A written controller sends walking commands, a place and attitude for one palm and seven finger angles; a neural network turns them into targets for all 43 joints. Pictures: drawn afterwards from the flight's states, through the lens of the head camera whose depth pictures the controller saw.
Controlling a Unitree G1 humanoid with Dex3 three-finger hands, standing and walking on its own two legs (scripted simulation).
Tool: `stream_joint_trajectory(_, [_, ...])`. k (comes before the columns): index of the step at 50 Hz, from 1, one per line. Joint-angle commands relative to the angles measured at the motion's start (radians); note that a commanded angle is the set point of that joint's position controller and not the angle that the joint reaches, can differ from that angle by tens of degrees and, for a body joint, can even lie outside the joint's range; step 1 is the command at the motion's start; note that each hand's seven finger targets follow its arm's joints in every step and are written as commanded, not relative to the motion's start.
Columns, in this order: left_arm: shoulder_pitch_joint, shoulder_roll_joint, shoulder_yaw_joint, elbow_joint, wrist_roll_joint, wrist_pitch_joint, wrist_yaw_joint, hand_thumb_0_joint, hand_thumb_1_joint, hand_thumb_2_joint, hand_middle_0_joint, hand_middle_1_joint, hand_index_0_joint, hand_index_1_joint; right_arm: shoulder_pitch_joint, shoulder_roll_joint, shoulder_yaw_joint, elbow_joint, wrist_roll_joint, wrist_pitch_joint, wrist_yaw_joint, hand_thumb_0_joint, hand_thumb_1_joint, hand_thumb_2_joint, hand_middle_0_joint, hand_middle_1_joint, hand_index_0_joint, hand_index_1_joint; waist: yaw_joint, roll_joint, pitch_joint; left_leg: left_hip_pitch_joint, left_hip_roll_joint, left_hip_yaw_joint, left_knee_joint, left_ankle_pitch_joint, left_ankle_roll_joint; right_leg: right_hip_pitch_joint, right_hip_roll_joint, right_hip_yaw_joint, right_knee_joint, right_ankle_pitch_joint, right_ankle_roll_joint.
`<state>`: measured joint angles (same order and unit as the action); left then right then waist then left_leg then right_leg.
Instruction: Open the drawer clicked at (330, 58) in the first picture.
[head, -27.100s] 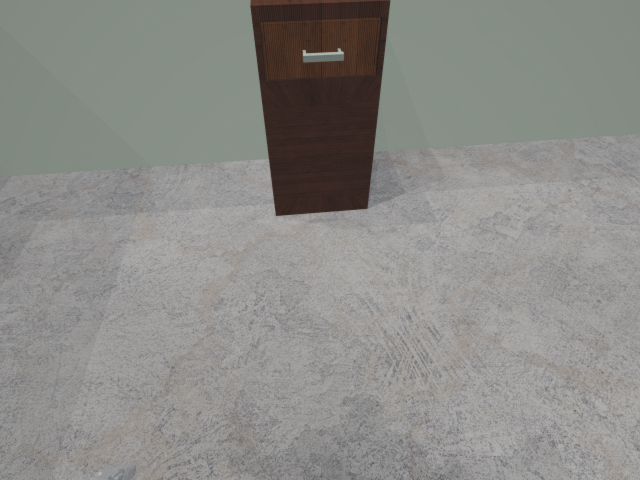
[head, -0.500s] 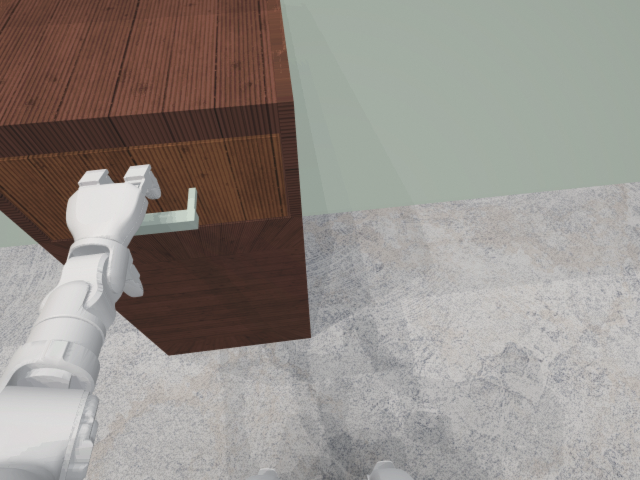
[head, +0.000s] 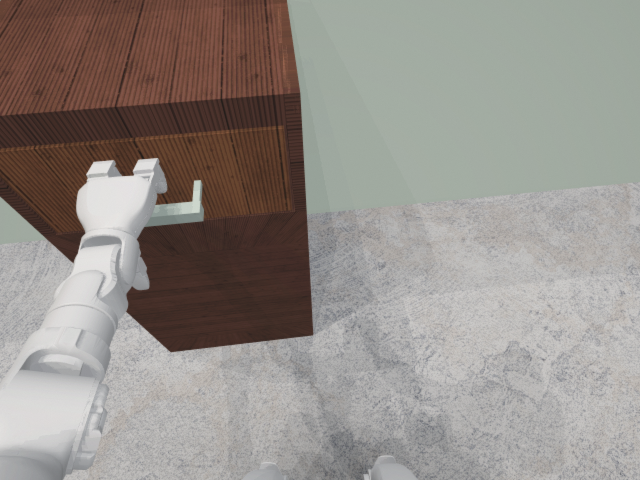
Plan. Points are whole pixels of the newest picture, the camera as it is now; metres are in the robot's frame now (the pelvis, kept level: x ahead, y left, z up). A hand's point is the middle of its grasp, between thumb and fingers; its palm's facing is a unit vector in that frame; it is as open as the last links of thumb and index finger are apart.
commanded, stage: lower the fingers behind the handle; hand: left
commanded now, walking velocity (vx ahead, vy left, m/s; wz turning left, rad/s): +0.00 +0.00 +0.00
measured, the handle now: (155, 203) +0.48 +0.25 +0.02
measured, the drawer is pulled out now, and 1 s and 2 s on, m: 0.00 0.00 0.00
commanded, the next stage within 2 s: lift the fingers back up to retry in 0.26 s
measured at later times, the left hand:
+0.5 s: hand (135, 225) +0.44 +0.26 +0.03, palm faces -0.04 +0.02 -1.00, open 13.7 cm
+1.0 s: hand (117, 201) +0.44 +0.27 +0.08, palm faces +0.03 -0.02 -1.00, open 13.4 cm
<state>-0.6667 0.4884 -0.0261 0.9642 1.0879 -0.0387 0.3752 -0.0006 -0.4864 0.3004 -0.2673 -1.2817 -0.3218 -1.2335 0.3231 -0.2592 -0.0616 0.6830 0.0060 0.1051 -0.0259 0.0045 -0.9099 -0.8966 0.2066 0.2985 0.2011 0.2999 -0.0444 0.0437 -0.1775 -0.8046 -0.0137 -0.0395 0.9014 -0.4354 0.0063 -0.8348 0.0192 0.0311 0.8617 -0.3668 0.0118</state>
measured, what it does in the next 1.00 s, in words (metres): stands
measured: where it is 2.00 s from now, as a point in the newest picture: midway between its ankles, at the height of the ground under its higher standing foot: outside the picture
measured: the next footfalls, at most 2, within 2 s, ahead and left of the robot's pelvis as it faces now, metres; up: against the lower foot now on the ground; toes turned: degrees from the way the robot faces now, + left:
none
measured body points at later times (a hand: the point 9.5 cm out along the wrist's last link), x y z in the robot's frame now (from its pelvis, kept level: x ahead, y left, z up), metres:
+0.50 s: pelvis -0.01 -0.01 +0.00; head +0.09 -0.02 +0.44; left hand +0.44 +0.26 +0.08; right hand +0.04 -0.28 -0.13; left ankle -0.01 +0.12 -0.69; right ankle +0.02 -0.13 -0.69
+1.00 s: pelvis +0.02 +0.00 +0.02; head +0.08 -0.01 +0.47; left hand +0.44 +0.27 +0.13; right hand +0.09 -0.27 -0.11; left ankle -0.01 +0.12 -0.69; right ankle +0.02 -0.13 -0.69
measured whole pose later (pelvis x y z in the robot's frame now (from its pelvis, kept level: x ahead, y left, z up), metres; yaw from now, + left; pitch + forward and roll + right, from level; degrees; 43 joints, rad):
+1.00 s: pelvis +0.02 +0.00 +0.02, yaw +0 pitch +15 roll -1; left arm -0.54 0.49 0.00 0.77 1.03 -0.04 0.29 0.00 -0.49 0.30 -0.38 -1.22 -0.39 -1.23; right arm 0.31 -0.25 -0.07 0.70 0.02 0.09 -0.05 0.01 -0.91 -0.90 0.21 0.30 0.20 0.30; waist -0.04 0.07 -0.14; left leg -0.59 -0.01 -0.04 0.74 -0.40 0.01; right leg -0.62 0.01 0.03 0.70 -0.34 0.01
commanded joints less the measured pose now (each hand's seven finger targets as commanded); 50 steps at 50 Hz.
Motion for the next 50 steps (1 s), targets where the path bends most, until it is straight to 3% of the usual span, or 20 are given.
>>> stream_joint_trajectory(1, [-0.273, 0.193, 0.046, -0.079, -0.019, 0.003, -0.021, 0.0, -0.5, 0.3, -0.3, -1.2, -0.3, -1.2, 0.093, -0.149, -0.046, -0.075, 0.003, -0.017, -0.018, 0.0, -0.9, -0.9, 0.2, 0.3, 0.2, 0.3, -0.029, -0.049, -0.289, 0.156, -0.017, 0.052, -0.112, 0.247, 0.038, 0.216, 0.028, -0.051, -0.113, 0.186, -0.046])
stream_joint_trajectory(4, [-0.289, 0.216, 0.052, -0.062, -0.018, 0.008, -0.027, 0.0, -0.5, 0.3, -0.3, -1.2, -0.3, -1.2, 0.093, -0.154, -0.041, -0.069, 0.005, -0.019, -0.02, 0.0, -0.9, -0.9, 0.2, 0.3, 0.2, 0.3, -0.033, -0.047, -0.239, 0.133, -0.016, 0.051, -0.117, 0.215, 0.038, 0.193, 0.027, -0.052, -0.121, 0.154, -0.045])
stream_joint_trajectory(9, [-0.305, 0.229, 0.047, -0.04, -0.019, 0.006, -0.035, 0.0, -0.5, 0.3, -0.3, -1.2, -0.3, -1.2, 0.098, -0.157, -0.035, -0.07, 0.009, -0.024, -0.025, 0.0, -0.9, -0.9, 0.2, 0.3, 0.2, 0.3, -0.042, -0.062, -0.221, 0.102, -0.019, 0.05, -0.116, 0.176, 0.042, 0.188, 0.026, -0.047, -0.127, 0.121, -0.042])
stream_joint_trajectory(11, [-0.317, 0.211, 0.033, -0.049, -0.02, 0.002, -0.039, 0.0, -0.5, 0.3, -0.3, -1.2, -0.3, -1.2, 0.107, -0.154, -0.037, -0.071, 0.008, -0.026, -0.025, 0.0, -0.9, -0.9, 0.2, 0.3, 0.2, 0.3, -0.044, -0.06, -0.246, 0.11, -0.02, 0.05, -0.113, 0.182, 0.043, 0.195, 0.026, -0.047, -0.124, 0.129, -0.041])
stream_joint_trajectory(14, [-0.306, 0.235, 0.048, -0.032, -0.02, 0.005, -0.042, 0.0, -0.5, 0.3, -0.3, -1.2, -0.3, -1.2, 0.106, -0.158, -0.034, -0.068, 0.009, -0.026, -0.029, 0.0, -0.9, -0.9, 0.2, 0.3, 0.2, 0.3, -0.044, -0.083, -0.24, 0.087, -0.021, 0.054, -0.106, 0.166, 0.044, 0.197, 0.024, -0.042, -0.125, 0.122, -0.038])
stream_joint_trajectory(18, [-0.326, 0.253, 0.049, -0.022, -0.024, 0.004, -0.05, 0.0, -0.5, 0.3, -0.3, -1.2, -0.3, -1.2, 0.111, -0.16, -0.029, -0.068, 0.012, -0.027, -0.03, 0.0, -0.9, -0.9, 0.2, 0.3, 0.2, 0.3, -0.048, -0.067, -0.232, 0.065, -0.024, 0.056, -0.1, 0.15, 0.045, 0.193, 0.022, -0.036, -0.124, 0.112, -0.036])
stream_joint_trajectory(20, [-0.374, 0.306, 0.085, -0.072, -0.026, -0.003, -0.048, 0.0, -0.5, 0.3, -0.3, -1.2, -0.3, -1.2, 0.111, -0.161, -0.032, -0.069, 0.009, -0.025, -0.034, 0.0, -0.9, -0.9, 0.2, 0.3, 0.2, 0.3, -0.044, -0.07, -0.295, 0.081, -0.025, 0.054, -0.1, 0.166, 0.048, 0.241, 0.02, -0.028, -0.126, 0.134, -0.035])
stream_joint_trajectory(21, [-0.377, 0.301, 0.078, -0.093, -0.026, -0.004, -0.047, 0.0, -0.5, 0.3, -0.3, -1.2, -0.3, -1.2, 0.115, -0.154, -0.033, -0.076, 0.011, -0.025, -0.035, 0.0, -0.9, -0.9, 0.2, 0.3, 0.2, 0.3, -0.038, -0.03, -0.321, 0.099, -0.028, 0.059, -0.107, 0.182, 0.047, 0.262, 0.018, -0.026, -0.126, 0.153, -0.033])
stream_joint_trajectory(25, [-0.424, 0.322, 0.094, -0.137, -0.036, -0.011, -0.046, 0.0, -0.5, 0.3, -0.3, -1.2, -0.3, -1.2, 0.106, -0.153, -0.032, -0.072, 0.012, -0.024, -0.041, 0.0, -0.9, -0.9, 0.2, 0.3, 0.2, 0.3, -0.047, -0.026, -0.312, 0.14, -0.023, 0.05, -0.126, 0.196, 0.047, 0.269, 0.021, -0.032, -0.146, 0.154, -0.034])
stream_joint_trajectory(27, [-0.411, 0.318, 0.099, -0.169, -0.039, -0.022, -0.041, 0.0, -0.5, 0.3, -0.3, -1.2, -0.3, -1.2, 0.105, -0.147, -0.036, -0.074, 0.011, -0.027, -0.043, 0.0, -0.9, -0.9, 0.2, 0.3, 0.2, 0.3, -0.037, -0.011, -0.348, 0.176, -0.026, 0.055, -0.132, 0.222, 0.048, 0.301, 0.022, -0.028, -0.152, 0.183, -0.033])
stream_joint_trajectory(31, [-0.462, 0.361, 0.122, -0.22, -0.042, -0.043, -0.038, 0.0, -0.5, 0.3, -0.3, -1.2, -0.3, -1.2, 0.091, -0.148, -0.033, -0.073, 0.014, -0.03, -0.05, 0.0, -0.9, -0.9, 0.2, 0.3, 0.2, 0.3, -0.041, 0.008, -0.326, 0.203, -0.023, 0.049, -0.157, 0.226, 0.047, 0.311, 0.021, -0.029, -0.172, 0.178, -0.033])
stream_joint_trajectory(33, [-0.454, 0.348, 0.12, -0.25, -0.043, -0.053, -0.032, 0.0, -0.5, 0.3, -0.3, -1.2, -0.3, -1.2, 0.087, -0.144, -0.037, -0.073, 0.012, -0.034, -0.05, 0.0, -0.9, -0.9, 0.2, 0.3, 0.2, 0.3, -0.034, 0.03, -0.339, 0.24, -0.024, 0.049, -0.166, 0.253, 0.046, 0.324, 0.023, -0.032, -0.178, 0.197, -0.036])
stream_joint_trajectory(36, [-0.448, 0.398, 0.171, -0.322, -0.047, -0.075, -0.024, 0.0, -0.5, 0.3, -0.3, -1.2, -0.3, -1.2, 0.08, -0.144, -0.04, -0.074, 0.007, -0.032, -0.053, 0.0, -0.9, -0.9, 0.2, 0.3, 0.2, 0.3, -0.011, 0.051, -0.408, 0.284, -0.025, 0.048, -0.172, 0.333, 0.042, 0.384, 0.024, -0.031, -0.169, 0.272, -0.039])
stream_joint_trajectory(37, [-0.444, 0.376, 0.158, -0.343, -0.046, -0.079, -0.02, 0.0, -0.5, 0.3, -0.3, -1.2, -0.3, -1.2, 0.074, -0.14, -0.042, -0.074, 0.008, -0.034, -0.052, 0.0, -0.9, -0.9, 0.2, 0.3, 0.2, 0.3, -0.011, 0.081, -0.4, 0.309, -0.025, 0.048, -0.174, 0.364, 0.04, 0.377, 0.025, -0.036, -0.17, 0.294, -0.043])
stream_joint_trajectory(38, [-0.444, 0.359, 0.151, -0.368, -0.047, -0.082, -0.014, 0.0, -0.5, 0.3, -0.3, -1.2, -0.3, -1.2, 0.072, -0.139, -0.045, -0.073, 0.006, -0.037, -0.049, 0.0, -0.9, -0.9, 0.2, 0.3, 0.2, 0.3, -0.014, 0.085, -0.401, 0.332, -0.023, 0.048, -0.177, 0.391, 0.039, 0.377, 0.027, -0.041, -0.174, 0.311, -0.043])
stream_joint_trajectory(40, [-0.428, 0.381, 0.174, -0.391, -0.042, -0.076, -0.004, 0.0, -0.5, 0.3, -0.3, -1.2, -0.3, -1.2, 0.059, -0.142, -0.045, -0.069, 0.003, -0.034, -0.047, 0.0, -0.9, -0.9, 0.2, 0.3, 0.2, 0.3, -0.005, 0.089, -0.403, 0.353, -0.019, 0.043, -0.185, 0.441, 0.034, 0.39, 0.029, -0.048, -0.174, 0.333, -0.047])
stream_joint_trajectory(43, [-0.385, 0.341, 0.158, -0.416, -0.052, -0.052, -0.001, 0.0, -0.5, 0.3, -0.3, -1.2, -0.3, -1.2, 0.05, -0.14, -0.05, -0.07, 0.007, -0.037, -0.039, 0.0, -0.9, -0.9, 0.2, 0.3, 0.2, 0.3, 0.0, 0.072, -0.381, 0.39, -0.014, 0.042, -0.201, 0.493, 0.031, 0.404, 0.031, -0.059, -0.185, 0.366, -0.047])
stream_joint_trajectory(44, [-0.384, 0.328, 0.146, -0.45, -0.058, -0.044, -0.002, 0.0, -0.5, 0.3, -0.3, -1.2, -0.3, -1.2, 0.044, -0.139, -0.052, -0.075, 0.009, -0.038, -0.035, 0.0, -0.9, -0.9, 0.2, 0.3, 0.2, 0.3, 0.001, 0.096, -0.395, 0.416, -0.015, 0.044, -0.206, 0.517, 0.029, 0.415, 0.031, -0.06, -0.19, 0.38, -0.049])
stream_joint_trajectory(45, [-0.362, 0.337, 0.157, -0.456, -0.063, -0.031, -0.008, 0.0, -0.5, 0.3, -0.3, -1.2, -0.3, -1.2, 0.039, -0.14, -0.053, -0.076, 0.009, -0.036, -0.035, 0.0, -0.9, -0.9, 0.2, 0.3, 0.2, 0.3, 0.005, 0.074, -0.403, 0.424, -0.014, 0.042, -0.207, 0.553, 0.029, 0.441, 0.031, -0.06, -0.193, 0.408, -0.049])
stream_joint_trajectory(50, [-0.266, 0.292, 0.129, -0.411, -0.081, 0.033, -0.061, 0.0, -0.5, 0.3, -0.3, -1.2, -0.3, -1.2, 0.015, -0.145, -0.048, -0.081, 0.017, -0.031, -0.029, 0.0, -0.9, -0.9, 0.2, 0.3, 0.2, 0.3, 0.011, 0.01, -0.311, 0.428, -0.009, 0.043, -0.248, 0.567, 0.029, 0.478, 0.028, -0.066, -0.229, 0.427, -0.049])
